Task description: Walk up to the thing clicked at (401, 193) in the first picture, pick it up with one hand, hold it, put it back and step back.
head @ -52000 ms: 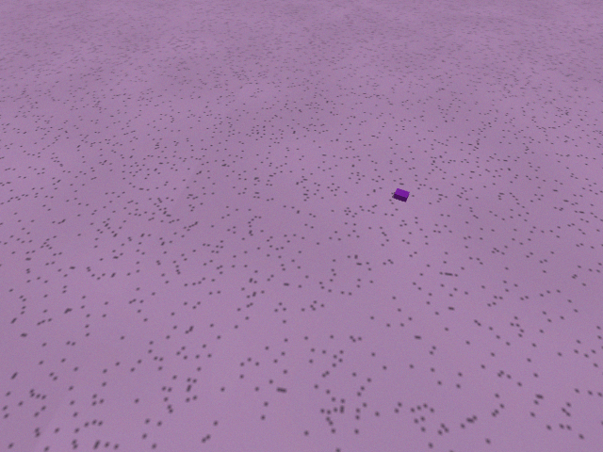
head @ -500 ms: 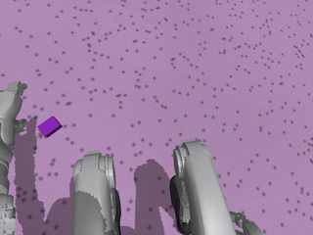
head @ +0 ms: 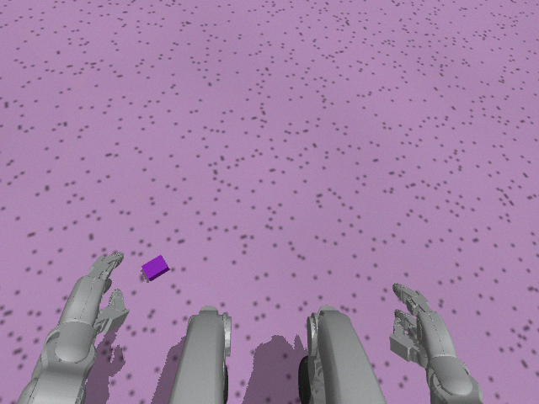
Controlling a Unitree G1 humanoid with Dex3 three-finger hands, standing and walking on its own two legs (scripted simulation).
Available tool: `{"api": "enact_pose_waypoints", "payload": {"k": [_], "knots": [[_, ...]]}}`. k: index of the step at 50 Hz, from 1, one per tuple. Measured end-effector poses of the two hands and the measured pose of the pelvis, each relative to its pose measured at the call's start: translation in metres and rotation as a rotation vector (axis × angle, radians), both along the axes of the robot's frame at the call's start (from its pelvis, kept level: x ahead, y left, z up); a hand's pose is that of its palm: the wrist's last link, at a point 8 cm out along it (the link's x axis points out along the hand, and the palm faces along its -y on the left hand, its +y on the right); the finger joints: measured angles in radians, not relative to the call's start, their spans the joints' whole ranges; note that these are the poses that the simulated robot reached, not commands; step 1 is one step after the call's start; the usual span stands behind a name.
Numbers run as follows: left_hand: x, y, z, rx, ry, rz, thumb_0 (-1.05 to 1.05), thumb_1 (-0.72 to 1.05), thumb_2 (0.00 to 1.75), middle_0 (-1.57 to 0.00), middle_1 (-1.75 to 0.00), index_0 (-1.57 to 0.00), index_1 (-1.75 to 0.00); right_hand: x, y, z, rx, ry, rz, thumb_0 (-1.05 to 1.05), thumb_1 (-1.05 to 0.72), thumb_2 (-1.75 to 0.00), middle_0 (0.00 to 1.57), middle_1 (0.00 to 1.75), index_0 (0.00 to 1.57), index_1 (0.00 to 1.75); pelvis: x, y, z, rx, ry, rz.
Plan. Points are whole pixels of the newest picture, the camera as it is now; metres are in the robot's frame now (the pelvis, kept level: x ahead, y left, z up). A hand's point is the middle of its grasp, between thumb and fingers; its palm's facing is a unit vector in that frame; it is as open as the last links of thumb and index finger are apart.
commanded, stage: home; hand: left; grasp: from above
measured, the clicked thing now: (155, 267) +0.46 +0.31 -0.54
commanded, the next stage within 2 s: none
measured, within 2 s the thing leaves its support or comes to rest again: neither
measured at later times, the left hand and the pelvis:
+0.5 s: hand (95, 321) +0.23 +0.18 +0.11, palm faces +0.09 -0.97 -0.21, open 7.4 cm; pelvis +0.06 +0.00 +0.15, yaw +2 degrees
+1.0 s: hand (91, 329) +0.22 +0.18 +0.11, palm faces +0.09 -0.98 -0.20, open 7.4 cm; pelvis +0.07 +0.00 +0.16, yaw +3 degrees
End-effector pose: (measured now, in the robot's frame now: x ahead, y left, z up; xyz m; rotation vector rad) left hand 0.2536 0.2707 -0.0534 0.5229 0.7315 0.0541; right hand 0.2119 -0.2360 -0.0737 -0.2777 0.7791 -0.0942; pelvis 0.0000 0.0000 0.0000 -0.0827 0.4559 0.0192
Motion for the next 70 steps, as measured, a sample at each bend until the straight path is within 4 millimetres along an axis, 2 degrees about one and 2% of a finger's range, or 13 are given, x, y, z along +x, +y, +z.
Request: {"api": "enact_pose_waypoints", "payload": {"k": [7,16,22,26,31,40,59,70], "knots": [[-0.021,-0.014,0.058,-0.123,0.031,0.138,0.01,0.90,0.90,-0.21,-0.30,-0.21,-0.30,-0.008,0.011,0.054,0.023,-0.032,-0.039,0.01,-0.90,-0.90,0.20,0.30,0.20,0.30,0.017,-0.002,0.054,0.010,-0.075,0.016],[-0.034,-0.029,0.131,-0.250,0.040,0.249,0.02,0.90,0.90,-0.21,-0.30,-0.20,-0.30,-0.031,0.001,0.117,-0.015,-0.050,-0.132,0.01,-0.90,-0.90,0.20,0.30,0.20,0.30,0.042,-0.003,0.115,0.020,-0.179,0.024],[-0.043,-0.038,0.175,-0.283,0.022,0.251,0.01,0.90,0.90,-0.20,-0.30,-0.20,-0.30,-0.029,-0.007,0.150,-0.041,-0.109,-0.165,0.01,-0.90,-0.90,0.20,0.30,0.20,0.30,0.056,-0.003,0.143,0.026,-0.236,0.028],[-0.048,-0.040,0.192,-0.281,0.013,0.245,0.01,0.90,0.90,-0.20,-0.30,-0.20,-0.30,-0.018,-0.008,0.164,-0.042,-0.161,-0.162,0.01,-0.90,-0.90,0.20,0.30,0.20,0.30,0.062,-0.002,0.152,0.030,-0.262,0.029],[-0.056,-0.040,0.198,-0.286,0.019,0.252,0.01,0.90,0.90,-0.20,-0.30,-0.20,-0.30,0.002,-0.005,0.175,-0.035,-0.223,-0.129,0.01,-0.90,-0.90,0.20,0.30,0.20,0.30,0.065,-0.003,0.157,0.036,-0.283,0.033],[-0.059,-0.040,0.190,-0.299,0.037,0.260,0.02,0.91,0.90,-0.20,-0.30,-0.20,-0.30,0.024,0.003,0.184,-0.035,-0.278,-0.065,0.01,-0.90,-0.90,0.20,0.30,0.20,0.30,0.063,-0.005,0.157,0.040,-0.295,0.041],[-0.048,-0.038,0.193,-0.289,0.032,0.244,0.02,0.91,0.90,-0.20,-0.30,-0.20,-0.30,0.012,0.004,0.171,-0.036,-0.202,-0.088,0.01,-0.90,-0.90,0.20,0.30,0.20,0.30,0.071,-0.002,0.158,0.039,-0.287,0.032],[-0.046,-0.039,0.193,-0.292,0.026,0.239,0.02,0.91,0.90,-0.20,-0.30,-0.20,-0.30,0.013,0.000,0.174,-0.043,-0.214,-0.095,0.01,-0.90,-0.90,0.20,0.30,0.20,0.30,0.071,-0.002,0.158,0.040,-0.293,0.030]]}}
